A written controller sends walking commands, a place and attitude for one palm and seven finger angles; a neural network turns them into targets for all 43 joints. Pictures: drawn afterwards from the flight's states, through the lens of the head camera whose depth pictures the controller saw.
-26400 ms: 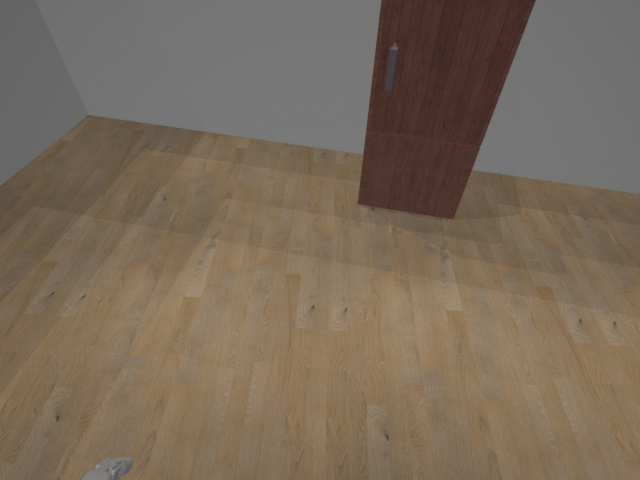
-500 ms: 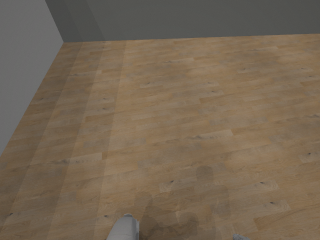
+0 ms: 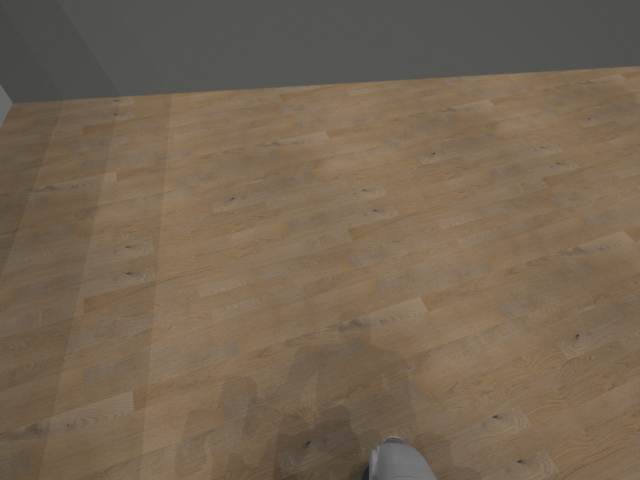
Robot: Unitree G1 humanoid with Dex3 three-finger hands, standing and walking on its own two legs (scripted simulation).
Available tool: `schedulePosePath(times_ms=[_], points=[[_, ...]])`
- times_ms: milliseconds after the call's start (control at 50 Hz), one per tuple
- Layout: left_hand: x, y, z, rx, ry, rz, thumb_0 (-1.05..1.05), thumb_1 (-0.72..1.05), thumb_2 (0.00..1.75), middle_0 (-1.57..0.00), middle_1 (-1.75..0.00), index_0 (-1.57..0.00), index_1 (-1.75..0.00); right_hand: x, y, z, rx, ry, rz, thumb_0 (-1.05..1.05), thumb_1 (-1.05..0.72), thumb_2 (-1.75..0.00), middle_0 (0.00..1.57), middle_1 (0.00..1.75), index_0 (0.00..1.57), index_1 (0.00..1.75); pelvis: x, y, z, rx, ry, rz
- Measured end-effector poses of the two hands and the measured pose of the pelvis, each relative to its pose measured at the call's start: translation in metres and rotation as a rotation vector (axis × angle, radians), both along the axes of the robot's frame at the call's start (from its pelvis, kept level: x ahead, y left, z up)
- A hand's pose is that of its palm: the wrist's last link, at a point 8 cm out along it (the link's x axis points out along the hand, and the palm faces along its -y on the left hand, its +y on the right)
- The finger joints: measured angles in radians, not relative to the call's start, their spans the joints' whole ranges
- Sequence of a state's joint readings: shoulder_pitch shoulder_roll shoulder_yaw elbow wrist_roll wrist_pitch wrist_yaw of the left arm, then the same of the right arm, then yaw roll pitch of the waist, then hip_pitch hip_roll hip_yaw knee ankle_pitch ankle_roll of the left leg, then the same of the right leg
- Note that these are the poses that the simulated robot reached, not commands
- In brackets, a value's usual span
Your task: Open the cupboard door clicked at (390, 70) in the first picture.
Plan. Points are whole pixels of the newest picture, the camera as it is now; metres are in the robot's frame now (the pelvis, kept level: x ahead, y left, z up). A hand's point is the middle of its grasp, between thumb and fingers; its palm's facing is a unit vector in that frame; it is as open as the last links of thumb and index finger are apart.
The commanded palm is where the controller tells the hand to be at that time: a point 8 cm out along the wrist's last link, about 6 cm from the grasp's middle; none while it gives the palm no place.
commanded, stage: turn to face it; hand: left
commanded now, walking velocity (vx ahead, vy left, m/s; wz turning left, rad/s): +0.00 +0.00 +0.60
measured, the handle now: out of the picture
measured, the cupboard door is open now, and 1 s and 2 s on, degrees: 42 42 42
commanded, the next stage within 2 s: none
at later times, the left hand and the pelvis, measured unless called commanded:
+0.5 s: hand (180, 456) +0.17 +0.21 -0.20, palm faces +0.30 -0.93 -0.19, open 7.3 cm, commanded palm none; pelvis +0.12 -0.01 -0.03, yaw +17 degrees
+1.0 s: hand out of the picture +0.11 +0.11 -0.15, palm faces +0.55 -0.78 -0.30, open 7.4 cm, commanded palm none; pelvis +0.18 -0.08 +0.00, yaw +35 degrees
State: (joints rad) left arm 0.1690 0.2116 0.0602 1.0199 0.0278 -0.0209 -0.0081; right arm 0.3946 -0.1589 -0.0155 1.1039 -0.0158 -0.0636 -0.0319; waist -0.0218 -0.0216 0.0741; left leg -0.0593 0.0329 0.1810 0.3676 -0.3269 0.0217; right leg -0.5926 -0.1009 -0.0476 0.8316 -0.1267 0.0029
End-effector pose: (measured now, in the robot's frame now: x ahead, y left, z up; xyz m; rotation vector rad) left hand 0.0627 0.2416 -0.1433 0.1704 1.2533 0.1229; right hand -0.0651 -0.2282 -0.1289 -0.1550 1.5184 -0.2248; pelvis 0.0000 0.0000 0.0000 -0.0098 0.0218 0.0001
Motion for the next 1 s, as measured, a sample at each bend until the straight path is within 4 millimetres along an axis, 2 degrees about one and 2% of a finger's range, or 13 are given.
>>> schedulePosePath(times_ms=[60,100,140,200,300,380,460,520,580,700,820,900,1000], points=[[0.060,-0.009,0.000,0.022,-0.067,-0.036,0.01,0.93,0.90,-0.20,-0.30,-0.20,-0.30,-0.007,0.000,-0.004,0.036,0.106,-0.035,0.00,-0.92,-0.90,0.20,0.30,0.20,0.30,0.031,-0.013,-0.007,0.007,0.004,0.028],[0.094,-0.018,-0.002,0.033,-0.118,-0.037,0.01,0.92,0.90,-0.20,-0.30,-0.20,-0.30,-0.004,-0.003,-0.011,0.064,0.167,-0.048,0.01,-0.92,-0.90,0.20,0.30,0.20,0.30,0.052,-0.023,-0.016,0.013,0.006,0.048],[0.116,-0.027,-0.001,0.037,-0.160,-0.033,0.00,0.92,0.90,-0.20,-0.30,-0.20,-0.30,0.011,-0.007,-0.017,0.080,0.196,-0.048,0.01,-0.92,-0.90,0.20,0.30,0.20,0.30,0.064,-0.029,-0.019,0.012,0.007,0.069],[0.126,-0.038,0.003,0.026,-0.188,0.009,0.00,0.91,0.90,-0.20,-0.30,-0.20,-0.30,0.055,-0.018,-0.021,0.077,0.157,-0.001,0.01,-0.91,-0.90,0.20,0.30,0.20,0.30,0.076,-0.032,-0.015,0.024,-0.011,0.113],[0.113,-0.042,0.001,-0.003,-0.150,0.121,-0.01,0.92,0.90,-0.20,-0.30,-0.20,-0.30,0.166,-0.030,-0.020,0.047,-0.047,0.117,0.01,-0.91,-0.90,0.20,0.30,0.20,0.30,0.094,-0.030,-0.009,0.029,-0.015,0.178],[0.106,-0.021,-0.007,-0.003,-0.156,0.199,-0.02,0.93,0.90,-0.21,-0.30,-0.20,-0.30,0.250,-0.026,-0.013,0.013,-0.209,0.230,0.01,-0.91,-0.90,0.19,0.30,0.19,0.30,0.107,-0.021,-0.014,0.016,-0.019,0.235],[0.094,0.005,-0.029,-0.003,-0.135,0.270,-0.01,0.92,0.90,-0.21,-0.30,-0.20,-0.30,0.313,-0.014,-0.015,-0.028,-0.341,0.333,0.00,-0.91,-0.90,0.19,0.30,0.19,0.30,0.118,-0.005,-0.034,-0.016,-0.008,0.286],[0.083,0.018,-0.029,0.023,-0.093,0.309,-0.01,0.92,0.90,-0.20,-0.30,-0.20,-0.30,0.336,-0.005,-0.009,-0.029,-0.361,0.389,0.00,-0.91,-0.90,0.19,0.30,0.19,0.30,0.123,-0.006,-0.031,-0.004,0.005,0.306],[0.073,0.024,-0.015,0.050,-0.072,0.349,0.00,0.91,0.90,-0.20,-0.30,-0.20,-0.30,0.350,0.000,-0.005,-0.012,-0.342,0.442,0.00,-0.91,-0.90,0.19,0.30,0.20,0.30,0.129,-0.009,-0.021,-0.004,0.025,0.339],[0.056,0.014,0.010,0.109,-0.033,0.417,0.00,0.91,0.90,-0.20,-0.30,-0.20,-0.30,0.374,-0.001,-0.012,0.049,-0.295,0.513,0.00,-0.91,-0.90,0.20,0.30,0.20,0.30,0.142,-0.027,-0.011,0.003,0.040,0.401],[0.043,-0.022,0.019,0.168,-0.023,0.478,0.00,0.91,0.90,-0.20,-0.30,-0.20,-0.30,0.405,-0.022,-0.036,0.099,-0.254,0.547,0.01,-0.91,-0.90,0.20,0.30,0.20,0.30,0.159,-0.057,-0.018,0.031,0.030,0.479],[0.028,-0.056,0.029,0.150,0.014,0.545,0.00,0.90,0.90,-0.20,-0.30,-0.20,-0.30,0.429,-0.025,-0.030,0.112,-0.229,0.602,0.01,-0.91,-0.90,0.20,0.30,0.20,0.30,0.169,-0.067,-0.008,0.063,0.025,0.542],[0.014,-0.095,0.028,0.093,0.056,0.621,0.00,0.90,0.90,-0.20,-0.30,-0.20,-0.30,0.459,-0.017,-0.019,0.123,-0.234,0.669,0.01,-0.91,-0.90,0.20,0.30,0.20,0.30,0.180,-0.077,0.001,0.080,0.032,0.609]])
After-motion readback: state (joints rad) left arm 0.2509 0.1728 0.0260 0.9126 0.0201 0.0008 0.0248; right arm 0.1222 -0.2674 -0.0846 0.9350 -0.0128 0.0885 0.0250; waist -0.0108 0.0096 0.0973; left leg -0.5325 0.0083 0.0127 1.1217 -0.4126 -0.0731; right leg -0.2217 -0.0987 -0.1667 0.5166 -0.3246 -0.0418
